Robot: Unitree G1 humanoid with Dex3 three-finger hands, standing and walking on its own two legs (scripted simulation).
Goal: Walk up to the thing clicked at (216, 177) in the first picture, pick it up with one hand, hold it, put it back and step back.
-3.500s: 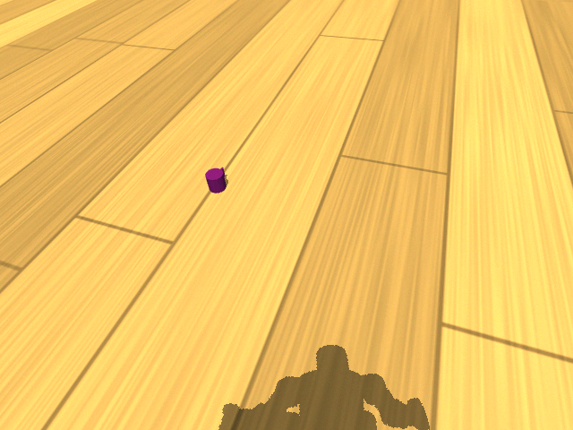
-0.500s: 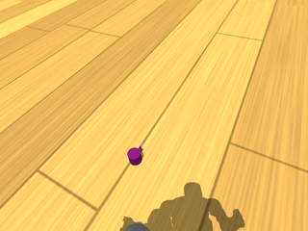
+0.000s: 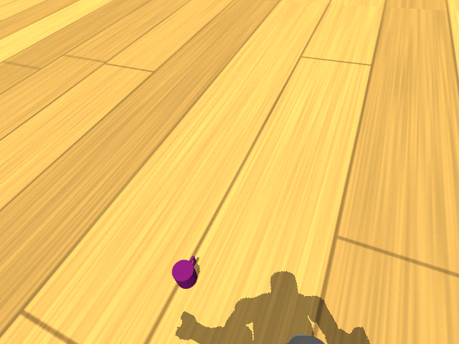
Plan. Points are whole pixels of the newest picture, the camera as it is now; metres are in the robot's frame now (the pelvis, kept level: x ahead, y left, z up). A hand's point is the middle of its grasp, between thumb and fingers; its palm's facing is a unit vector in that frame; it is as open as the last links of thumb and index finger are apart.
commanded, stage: walk up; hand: left
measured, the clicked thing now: (187, 270) +0.54 +0.26 -0.70
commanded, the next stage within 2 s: stand in 1.48 s
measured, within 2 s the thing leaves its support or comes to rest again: neither
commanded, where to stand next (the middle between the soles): +0.14 +0.02 m, yaw +1 degrees
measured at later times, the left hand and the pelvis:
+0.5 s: hand out of the picture +0.12 +0.28 -0.15, palm faces +0.00 -0.94 -0.35, open 7.4 cm; pelvis +0.06 +0.01 +0.01, yaw +1 degrees
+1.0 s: hand out of the picture +0.14 +0.28 -0.12, palm faces +0.02 -0.94 -0.35, open 7.4 cm; pelvis +0.07 +0.02 +0.03, yaw +2 degrees
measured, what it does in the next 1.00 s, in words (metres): steps on the spot: left foot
